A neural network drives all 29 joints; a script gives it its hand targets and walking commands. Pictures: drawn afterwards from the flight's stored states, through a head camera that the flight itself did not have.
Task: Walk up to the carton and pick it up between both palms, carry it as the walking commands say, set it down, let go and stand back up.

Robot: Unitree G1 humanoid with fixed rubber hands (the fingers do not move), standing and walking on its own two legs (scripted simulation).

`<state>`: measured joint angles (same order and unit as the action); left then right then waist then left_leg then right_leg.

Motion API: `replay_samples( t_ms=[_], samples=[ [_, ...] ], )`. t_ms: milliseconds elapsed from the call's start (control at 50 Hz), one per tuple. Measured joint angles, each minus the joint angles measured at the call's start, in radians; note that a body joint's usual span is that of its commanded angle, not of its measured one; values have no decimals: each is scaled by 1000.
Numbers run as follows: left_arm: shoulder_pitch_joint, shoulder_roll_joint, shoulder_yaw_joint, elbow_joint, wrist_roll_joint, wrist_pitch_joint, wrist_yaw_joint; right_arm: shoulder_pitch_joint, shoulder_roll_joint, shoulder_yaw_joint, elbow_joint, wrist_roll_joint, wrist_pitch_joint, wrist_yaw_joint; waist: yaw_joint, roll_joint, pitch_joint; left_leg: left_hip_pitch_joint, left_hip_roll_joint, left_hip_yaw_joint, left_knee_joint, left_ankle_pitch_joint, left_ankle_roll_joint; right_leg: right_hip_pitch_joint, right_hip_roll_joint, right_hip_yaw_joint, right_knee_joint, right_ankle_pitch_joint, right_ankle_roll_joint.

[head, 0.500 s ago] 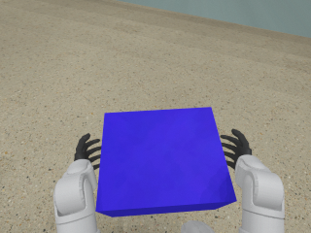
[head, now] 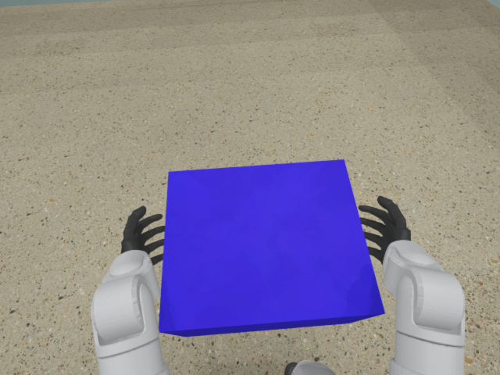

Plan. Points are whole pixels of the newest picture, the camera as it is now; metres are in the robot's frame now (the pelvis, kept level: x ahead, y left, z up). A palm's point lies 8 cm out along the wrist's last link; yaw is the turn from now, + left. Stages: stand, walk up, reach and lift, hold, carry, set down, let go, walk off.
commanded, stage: carry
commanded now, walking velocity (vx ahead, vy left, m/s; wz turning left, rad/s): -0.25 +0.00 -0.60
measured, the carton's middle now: (262, 250) +0.31 -0.01 +0.00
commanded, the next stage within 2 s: none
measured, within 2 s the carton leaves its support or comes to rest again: neither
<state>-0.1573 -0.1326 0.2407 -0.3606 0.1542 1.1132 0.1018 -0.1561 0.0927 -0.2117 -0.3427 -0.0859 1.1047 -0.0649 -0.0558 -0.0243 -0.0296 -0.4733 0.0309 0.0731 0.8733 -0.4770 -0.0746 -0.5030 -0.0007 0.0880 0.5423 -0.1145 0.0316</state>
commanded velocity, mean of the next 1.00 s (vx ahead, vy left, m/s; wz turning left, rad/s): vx -0.25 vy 0.00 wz -0.60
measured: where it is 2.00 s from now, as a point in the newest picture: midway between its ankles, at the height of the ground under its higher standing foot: outside the picture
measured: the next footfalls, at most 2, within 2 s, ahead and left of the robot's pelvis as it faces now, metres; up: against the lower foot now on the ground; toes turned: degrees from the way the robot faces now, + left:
left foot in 0.06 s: +0.00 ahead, +0.11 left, +0.00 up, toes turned +4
right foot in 0.42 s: -0.18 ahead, -0.16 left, +0.00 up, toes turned -21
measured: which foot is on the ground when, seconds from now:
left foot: up 0.00-0.04, down 0.06-0.42, up 0.44-0.76, down 0.78-1.00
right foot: down 0.00-0.06, up 0.08-0.40, down 0.42-0.78, up 0.80-1.00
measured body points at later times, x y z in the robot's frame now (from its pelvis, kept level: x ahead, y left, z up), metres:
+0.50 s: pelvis -0.19 -0.02 +0.00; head -0.18 -0.03 +0.45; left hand +0.13 +0.08 +0.06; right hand +0.01 -0.28 +0.05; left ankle -0.08 +0.10 -0.68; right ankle -0.22 -0.15 -0.73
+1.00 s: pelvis -0.36 +0.06 +0.01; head -0.33 +0.08 +0.46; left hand -0.02 +0.09 +0.07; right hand -0.21 -0.24 +0.10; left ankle -0.26 +0.11 -0.73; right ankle -0.45 -0.07 -0.64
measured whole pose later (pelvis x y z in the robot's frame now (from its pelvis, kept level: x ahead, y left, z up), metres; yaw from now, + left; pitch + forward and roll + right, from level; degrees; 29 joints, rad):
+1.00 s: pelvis -0.36 +0.06 +0.01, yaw -34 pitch +2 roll -4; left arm -0.13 -0.08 0.21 -0.37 0.09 1.14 0.14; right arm -0.12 0.13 -0.21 -0.36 -0.14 1.11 -0.04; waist 0.05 0.00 -0.04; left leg -0.38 0.16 0.18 0.58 -0.23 0.02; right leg -0.55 -0.01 -0.04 1.13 -0.43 0.06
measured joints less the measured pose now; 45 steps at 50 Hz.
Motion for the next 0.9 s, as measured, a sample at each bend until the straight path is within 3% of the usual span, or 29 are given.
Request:
replay_samples(
  t_ms=[40, 80, 120, 140, 180, 220, 280, 360, 420, 440, 480, 500, 560, 640, 740, 780, 800, 840, 900],
  samples=[
    [-4, 1, 0, -2, 2, 3, 3, -11, 4, -7, 9, -8, -2, 9, 13, -12, -15, 101, -17, 16, -184, 24, 15, -21, 11, 14, -27, 43, 7],
    [-4, 18, 1, 7, -2, 6, 4, -14, 25, -11, 33, -24, -15, 17, 23, -47, -18, 125, -26, 37, -270, 145, 65, -51, 8, 19, 2, 0, 19],
    [20, 34, 7, 11, -16, 12, 2, 3, 45, 0, 45, -37, -16, 11, 51, -38, -16, 113, 11, 50, -257, 166, 101, -112, 22, -52, 224, -241, 29],
    [27, 38, 7, 12, -25, 18, 7, 16, 42, 12, 44, -39, -14, 9, 65, -28, -11, 117, 32, 54, -262, 171, 105, -134, 25, -85, 353, -294, 29],
    [31, 40, 1, 13, -43, 27, 21, 32, 37, 16, 34, -42, -8, 11, 91, -14, -2, 125, 66, 62, -283, 193, 102, -149, 18, -120, 563, -302, 30],
    [27, 41, -9, 14, -53, 25, 30, 29, 37, 6, 21, -47, -2, 17, 107, 0, 0, 120, 94, 72, -296, 218, 96, -124, 6, -130, 658, -291, 32],
    [5, 56, -18, 16, -63, 23, 34, 12, 39, -1, 7, -56, 4, 22, 117, 17, -5, 90, 133, 92, -294, 248, 88, -35, -15, -142, 585, -323, 39],
    [-33, 78, -16, 37, -71, 31, 29, -9, 41, 5, 7, -75, 8, 21, 112, 36, -17, 36, 180, 131, -271, 281, 76, 108, -29, -161, 327, -387, 29],
    [-55, 75, -11, 62, -72, 39, 31, -7, 40, 1, 12, -82, 12, 21, 107, 40, -31, -22, 211, 165, -225, 298, 57, 214, -39, -171, 48, -244, 3],
    [-55, 56, -11, 81, -68, 29, 37, -1, 28, -6, 21, -80, 10, 25, 105, 55, -32, -55, 219, 151, -182, 231, 30, 191, -30, -166, 43, -188, -3],
    [-32, 13, -15, 104, -55, 17, 52, 23, 0, -18, 35, -64, 17, 33, 84, 56, -25, -119, 173, 83, -25, -6, -20, 139, -33, -141, 86, -186, -11],
    [-16, -3, -18, 103, -49, 14, 59, 32, -11, -21, 40, -54, 21, 36, 69, 52, -14, -146, 145, 56, 73, -54, -32, 129, -37, -126, 87, -183, -13],
    [20, 1, -32, 67, -37, 8, 49, 39, -20, -8, 31, -21, 22, 19, 21, 39, 19, -183, 90, 20, 280, -8, -40, 105, -32, -84, 56, -133, -16],
    [18, 2, -5, 15, -11, -4, -1, 31, -1, 10, -13, 2, 11, -12, -8, 20, 27, -121, 42, 8, 235, 19, -29, 55, -9, -40, 22, -55, -23],
    [10, 1, 1, -11, 2, -1, -11, 13, 13, 2, -21, -12, 4, 3, 10, -7, 1, 69, -22, 9, -104, -7, 10, 4, 16, -4, -57, 56, -12],
    [10, 8, 0, -12, -1, 3, -5, 8, 24, -4, -6, -21, -2, 12, 21, -30, -9, 152, -34, 32, -285, 94, 38, -18, 21, 9, -76, 96, -4],
    [15, 18, 1, -7, -6, 4, -5, 10, 35, -4, 6, -31, -10, 16, 28, -46, -8, 146, -36, 41, -296, 147, 70, -37, 21, 8, -42, 27, 8],
    [40, 30, 1, -7, -23, 13, 3, 30, 39, 15, 15, -39, -8, 14, 56, -33, -8, 130, 3, 56, -283, 175, 109, -105, 37, -56, 191, -223, 23],
    [51, 31, -7, -11, -50, 28, 26, 52, 35, 18, 4, -43, 0, 18, 92, -7, 2, 135, 60, 71, -302, 201, 112, -151, 30, -115, 540, -291, 26]
  ],
)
